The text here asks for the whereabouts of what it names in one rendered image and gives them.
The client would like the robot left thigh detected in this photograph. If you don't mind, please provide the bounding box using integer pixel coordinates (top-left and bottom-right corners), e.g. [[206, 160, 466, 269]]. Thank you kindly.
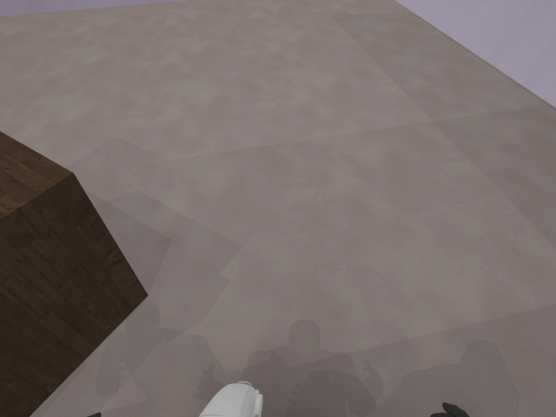
[[199, 383, 263, 417]]

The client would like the pedestal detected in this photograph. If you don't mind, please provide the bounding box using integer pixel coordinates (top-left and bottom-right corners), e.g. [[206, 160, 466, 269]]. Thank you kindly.
[[0, 131, 148, 417]]

